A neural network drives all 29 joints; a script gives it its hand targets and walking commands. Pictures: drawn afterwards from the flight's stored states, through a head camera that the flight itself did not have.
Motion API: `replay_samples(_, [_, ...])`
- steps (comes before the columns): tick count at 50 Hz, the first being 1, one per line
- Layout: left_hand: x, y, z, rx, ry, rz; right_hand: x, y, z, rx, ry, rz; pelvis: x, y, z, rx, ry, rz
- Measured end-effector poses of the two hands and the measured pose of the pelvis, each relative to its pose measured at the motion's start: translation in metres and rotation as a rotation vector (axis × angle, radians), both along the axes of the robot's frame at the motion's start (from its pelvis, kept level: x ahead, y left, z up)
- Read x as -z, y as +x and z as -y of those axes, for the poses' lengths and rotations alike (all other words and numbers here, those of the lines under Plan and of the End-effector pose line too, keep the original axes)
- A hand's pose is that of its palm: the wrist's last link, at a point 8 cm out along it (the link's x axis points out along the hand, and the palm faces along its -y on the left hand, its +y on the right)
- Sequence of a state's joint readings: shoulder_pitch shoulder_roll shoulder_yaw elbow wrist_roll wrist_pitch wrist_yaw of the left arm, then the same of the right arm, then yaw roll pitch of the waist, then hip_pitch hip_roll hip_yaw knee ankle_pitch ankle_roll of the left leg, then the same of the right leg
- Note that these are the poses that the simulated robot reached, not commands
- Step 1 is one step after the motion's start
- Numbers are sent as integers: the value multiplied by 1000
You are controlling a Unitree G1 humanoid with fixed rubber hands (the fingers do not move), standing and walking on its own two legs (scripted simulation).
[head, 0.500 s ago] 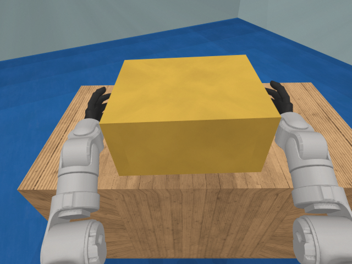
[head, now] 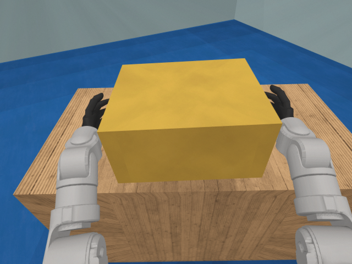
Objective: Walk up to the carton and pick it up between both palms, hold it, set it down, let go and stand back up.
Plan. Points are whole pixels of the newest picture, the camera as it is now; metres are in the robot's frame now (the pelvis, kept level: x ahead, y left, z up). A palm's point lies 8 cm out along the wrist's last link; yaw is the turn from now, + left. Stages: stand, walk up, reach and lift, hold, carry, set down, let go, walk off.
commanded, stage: hold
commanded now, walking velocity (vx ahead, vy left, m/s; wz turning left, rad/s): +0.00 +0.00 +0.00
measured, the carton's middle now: (186, 116) +0.41 -0.01 +0.15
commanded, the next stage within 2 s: none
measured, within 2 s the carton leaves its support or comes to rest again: neither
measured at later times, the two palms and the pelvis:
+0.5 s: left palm (91, 125) +0.36 +0.19 +0.17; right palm (280, 119) +0.35 -0.21 +0.18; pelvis -0.01 +0.00 +0.00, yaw +0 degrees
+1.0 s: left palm (92, 127) +0.36 +0.19 +0.17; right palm (280, 119) +0.35 -0.21 +0.18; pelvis +0.00 +0.00 +0.00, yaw +0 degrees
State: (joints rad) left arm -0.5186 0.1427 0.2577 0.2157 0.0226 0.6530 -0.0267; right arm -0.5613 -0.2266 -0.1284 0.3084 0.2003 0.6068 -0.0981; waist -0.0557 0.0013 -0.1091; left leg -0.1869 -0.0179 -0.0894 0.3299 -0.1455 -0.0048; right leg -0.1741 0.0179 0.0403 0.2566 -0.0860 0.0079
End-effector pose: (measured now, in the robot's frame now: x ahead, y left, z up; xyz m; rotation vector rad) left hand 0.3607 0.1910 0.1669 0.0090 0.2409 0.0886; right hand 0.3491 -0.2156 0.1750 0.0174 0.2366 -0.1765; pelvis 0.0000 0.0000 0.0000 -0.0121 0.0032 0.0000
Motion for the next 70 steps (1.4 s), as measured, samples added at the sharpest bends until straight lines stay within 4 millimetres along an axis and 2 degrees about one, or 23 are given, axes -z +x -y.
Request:
replay_samples(21, [-5, 3, -1, -2, 7, -16, 0, 2, -1, 1, 13, -13, 1, -12, -2, 7, 5, -16])
replay_samples(36, [-1, 5, -6, -7, -1, -12, -2, 7, -6, -3, -1, -8, 1, -9, -1, -2, 2, -20])
replay_samples(70, [-5, 1, -2, -4, 7, -1, -2, 1, -2, -1, 1, 4, 0, -6, -1, -1, 1, -6])
